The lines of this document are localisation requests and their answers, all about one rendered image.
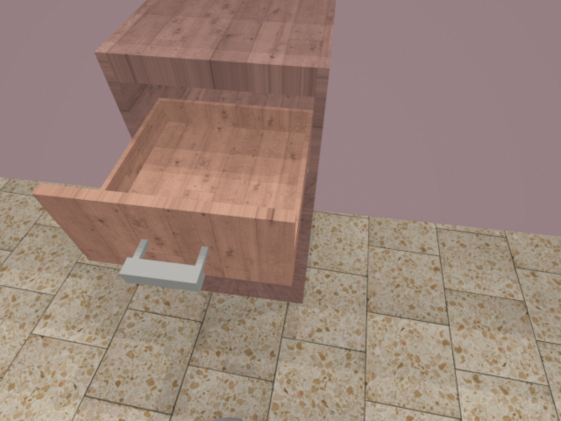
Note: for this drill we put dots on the drawer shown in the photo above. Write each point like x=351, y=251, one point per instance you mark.
x=223, y=175

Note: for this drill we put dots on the handle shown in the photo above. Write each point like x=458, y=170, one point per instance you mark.
x=164, y=274

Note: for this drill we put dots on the cabinet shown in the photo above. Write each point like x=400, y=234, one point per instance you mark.
x=273, y=53

